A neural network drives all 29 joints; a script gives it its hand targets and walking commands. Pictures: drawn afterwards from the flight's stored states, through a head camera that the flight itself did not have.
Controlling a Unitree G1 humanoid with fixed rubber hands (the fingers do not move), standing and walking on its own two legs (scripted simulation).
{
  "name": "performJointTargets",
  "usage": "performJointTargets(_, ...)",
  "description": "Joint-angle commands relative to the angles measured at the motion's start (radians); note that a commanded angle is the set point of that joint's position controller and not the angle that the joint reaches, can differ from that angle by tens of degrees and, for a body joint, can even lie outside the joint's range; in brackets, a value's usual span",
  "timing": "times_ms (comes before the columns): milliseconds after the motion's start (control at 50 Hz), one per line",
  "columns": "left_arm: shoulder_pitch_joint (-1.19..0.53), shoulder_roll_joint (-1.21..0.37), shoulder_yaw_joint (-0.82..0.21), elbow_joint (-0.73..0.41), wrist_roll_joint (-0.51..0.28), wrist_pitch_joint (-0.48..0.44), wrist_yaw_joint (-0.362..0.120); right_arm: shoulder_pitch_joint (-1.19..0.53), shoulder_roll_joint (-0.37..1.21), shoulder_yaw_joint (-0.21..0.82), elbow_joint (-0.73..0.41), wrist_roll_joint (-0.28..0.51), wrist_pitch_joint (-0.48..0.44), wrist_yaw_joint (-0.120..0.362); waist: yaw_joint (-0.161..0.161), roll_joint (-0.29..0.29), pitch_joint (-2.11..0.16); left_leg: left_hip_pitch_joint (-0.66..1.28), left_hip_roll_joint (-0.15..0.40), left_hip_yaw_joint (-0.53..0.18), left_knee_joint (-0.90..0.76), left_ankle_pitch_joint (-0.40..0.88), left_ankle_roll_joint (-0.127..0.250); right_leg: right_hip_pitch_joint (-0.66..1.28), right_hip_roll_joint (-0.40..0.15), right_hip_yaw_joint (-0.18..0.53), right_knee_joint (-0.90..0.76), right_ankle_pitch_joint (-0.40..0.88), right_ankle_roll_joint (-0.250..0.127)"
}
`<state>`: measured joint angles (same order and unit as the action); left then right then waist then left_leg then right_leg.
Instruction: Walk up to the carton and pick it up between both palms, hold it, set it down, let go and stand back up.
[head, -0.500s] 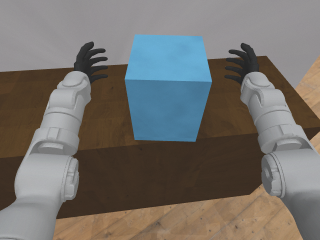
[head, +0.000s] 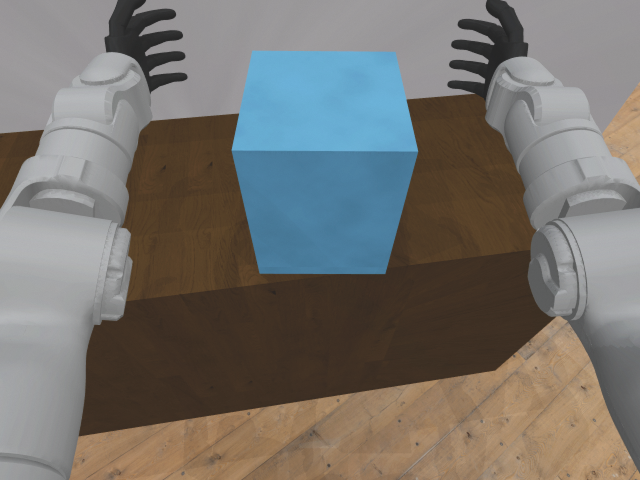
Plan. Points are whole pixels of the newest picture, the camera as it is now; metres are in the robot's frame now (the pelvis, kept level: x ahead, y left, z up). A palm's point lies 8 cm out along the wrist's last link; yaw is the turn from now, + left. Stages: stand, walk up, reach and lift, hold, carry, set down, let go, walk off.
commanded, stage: reach and lift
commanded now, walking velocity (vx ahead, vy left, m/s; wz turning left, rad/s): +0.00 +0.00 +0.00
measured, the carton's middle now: (323, 169) +0.52 -0.04 +0.07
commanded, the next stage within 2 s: none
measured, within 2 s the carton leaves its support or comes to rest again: neither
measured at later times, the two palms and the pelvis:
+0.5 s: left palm (167, 130) +0.52 +0.16 +0.16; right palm (465, 129) +0.48 -0.22 +0.16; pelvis +0.01 +0.00 +0.00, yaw +0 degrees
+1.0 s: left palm (190, 147) +0.52 +0.14 +0.13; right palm (458, 147) +0.48 -0.22 +0.13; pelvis +0.01 +0.00 -0.01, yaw -1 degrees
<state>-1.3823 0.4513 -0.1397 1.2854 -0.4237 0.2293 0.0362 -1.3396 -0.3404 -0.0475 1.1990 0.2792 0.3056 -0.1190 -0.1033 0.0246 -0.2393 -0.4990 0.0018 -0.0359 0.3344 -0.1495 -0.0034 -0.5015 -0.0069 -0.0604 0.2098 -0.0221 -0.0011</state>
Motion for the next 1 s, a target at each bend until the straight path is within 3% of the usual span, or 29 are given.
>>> performJointTargets(0,-0.510,0.155,0.008,-0.101,-0.013,-0.029,-0.001,-0.511,-0.159,-0.019,-0.112,-0.002,-0.019,0.002,-0.017,0.045,-0.617,0.116,0.009,0.022,0.000,0.313,-0.050,0.415,-0.006,0.019,0.078,0.282,0.010)
performJointTargets(220,-0.383,0.103,0.049,-0.016,0.070,-0.096,-0.028,-0.372,-0.104,-0.024,-0.080,-0.014,-0.060,-0.001,-0.029,0.023,-0.554,0.087,0.015,0.001,-0.047,0.388,-0.028,0.527,-0.029,0.030,0.049,0.376,-0.003)
performJointTargets(360,-0.359,0.053,0.107,-0.172,0.143,-0.187,-0.022,-0.308,-0.097,-0.103,-0.213,-0.093,-0.153,0.002,-0.017,0.085,-0.673,0.224,0.005,0.015,-0.007,0.505,-0.055,0.432,0.000,0.014,0.052,0.431,-0.027)
performJointTargets(440,-0.369,0.041,0.125,-0.216,0.164,-0.212,-0.003,-0.309,-0.100,-0.125,-0.224,-0.125,-0.197,0.008,-0.003,0.102,-0.750,0.281,0.004,0.026,0.037,0.555,-0.070,0.367,0.013,0.010,0.057,0.439,-0.023)
performJointTargets(580,-0.286,0.030,0.160,-0.073,0.192,-0.296,-0.006,-0.280,-0.046,-0.109,-0.151,-0.146,-0.266,0.007,-0.006,-0.006,-0.728,-0.016,0.002,0.046,-0.043,0.376,-0.001,0.582,-0.025,0.038,0.121,0.508,0.008)
performJointTargets(640,-0.262,0.031,0.163,-0.010,0.199,-0.340,-0.015,-0.258,-0.028,-0.099,-0.111,-0.140,-0.296,0.010,-0.008,-0.021,-0.682,-0.082,0.008,0.048,-0.082,0.310,0.011,0.610,-0.035,0.042,0.133,0.491,0.015)
performJointTargets(740,-0.298,0.017,0.112,0.023,0.169,-0.394,-0.013,-0.261,-0.048,-0.092,-0.058,-0.116,-0.344,0.026,-0.008,0.047,-0.657,0.025,0.025,0.040,-0.063,0.294,-0.031,0.427,-0.025,0.021,0.115,0.389,0.007)
performJointTargets(800,-0.355,-0.012,0.067,-0.005,0.136,-0.400,0.006,-0.296,-0.079,-0.093,-0.043,-0.100,-0.362,0.038,-0.002,0.113,-0.707,0.208,0.035,0.033,0.014,0.381,-0.083,0.222,-0.001,0.002,0.088,0.324,-0.001)
performJointTargets(840,-0.375,-0.032,0.054,-0.018,0.125,-0.397,0.017,-0.308,-0.085,-0.085,-0.037,-0.087,-0.369,0.041,0.002,0.123,-0.752,0.288,0.035,0.033,0.066,0.459,-0.100,0.151,0.009,0.000,0.072,0.318,0.000)
performJointTargets(900,-0.349,-0.040,0.066,0.015,0.128,-0.401,0.018,-0.302,-0.070,-0.062,-0.016,-0.072,-0.377,0.039,0.001,0.072,-0.767,0.203,0.027,0.036,0.076,0.466,-0.077,0.232,-0.001,0.014,0.083,0.373,0.010)
performJointTargets(980,-0.310,-0.019,0.127,0.065,0.168,-0.434,0.008,-0.302,-0.028,-0.055,-0.036,-0.088,-0.390,0.028,-0.005,-0.028,-0.749,-0.079,0.008,0.051,-0.012,0.334,-0.008,0.501,-0.034,0.040,0.137,0.470,0.033)
